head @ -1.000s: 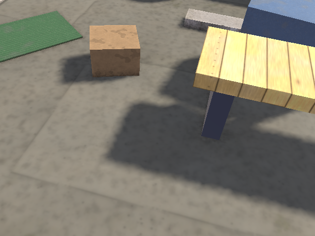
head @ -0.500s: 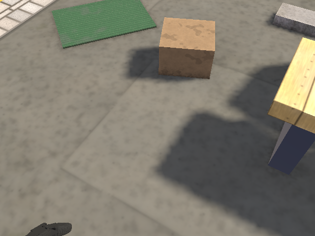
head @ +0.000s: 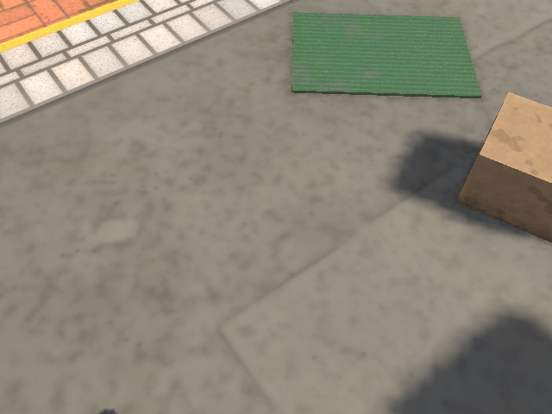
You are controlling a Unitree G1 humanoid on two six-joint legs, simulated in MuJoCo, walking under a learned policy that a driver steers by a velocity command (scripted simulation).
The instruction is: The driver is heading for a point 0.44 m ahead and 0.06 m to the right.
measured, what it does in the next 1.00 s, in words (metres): walks ahead: right foot, then left foot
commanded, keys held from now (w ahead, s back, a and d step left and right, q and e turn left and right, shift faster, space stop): q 0.10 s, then e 0.40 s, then no key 0.50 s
